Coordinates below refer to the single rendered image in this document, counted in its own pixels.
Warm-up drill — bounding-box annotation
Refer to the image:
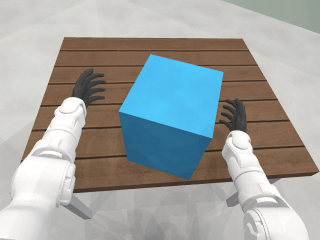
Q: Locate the robot left forearm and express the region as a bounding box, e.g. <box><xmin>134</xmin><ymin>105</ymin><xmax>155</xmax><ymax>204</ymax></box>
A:
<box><xmin>10</xmin><ymin>97</ymin><xmax>87</xmax><ymax>201</ymax></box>

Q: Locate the robot right upper arm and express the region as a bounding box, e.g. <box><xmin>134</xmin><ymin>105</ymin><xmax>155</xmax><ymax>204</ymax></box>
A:
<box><xmin>243</xmin><ymin>207</ymin><xmax>308</xmax><ymax>240</ymax></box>

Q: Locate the robot right hand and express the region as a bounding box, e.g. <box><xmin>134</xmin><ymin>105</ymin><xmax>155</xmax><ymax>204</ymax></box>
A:
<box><xmin>219</xmin><ymin>98</ymin><xmax>247</xmax><ymax>133</ymax></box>

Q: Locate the robot right forearm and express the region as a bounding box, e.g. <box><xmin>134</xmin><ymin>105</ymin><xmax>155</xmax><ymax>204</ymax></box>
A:
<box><xmin>222</xmin><ymin>130</ymin><xmax>309</xmax><ymax>240</ymax></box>

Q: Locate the table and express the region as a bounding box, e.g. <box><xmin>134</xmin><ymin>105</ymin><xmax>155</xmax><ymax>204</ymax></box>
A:
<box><xmin>9</xmin><ymin>37</ymin><xmax>320</xmax><ymax>220</ymax></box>

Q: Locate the robot left hand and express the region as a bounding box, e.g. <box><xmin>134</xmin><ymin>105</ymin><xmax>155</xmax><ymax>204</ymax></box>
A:
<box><xmin>71</xmin><ymin>68</ymin><xmax>106</xmax><ymax>109</ymax></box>

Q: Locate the robot left upper arm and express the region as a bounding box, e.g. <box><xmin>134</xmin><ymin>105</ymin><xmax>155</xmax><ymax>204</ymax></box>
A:
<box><xmin>0</xmin><ymin>155</ymin><xmax>76</xmax><ymax>240</ymax></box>

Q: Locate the carton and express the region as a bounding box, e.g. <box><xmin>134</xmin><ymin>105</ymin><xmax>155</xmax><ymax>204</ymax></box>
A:
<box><xmin>118</xmin><ymin>54</ymin><xmax>224</xmax><ymax>180</ymax></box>

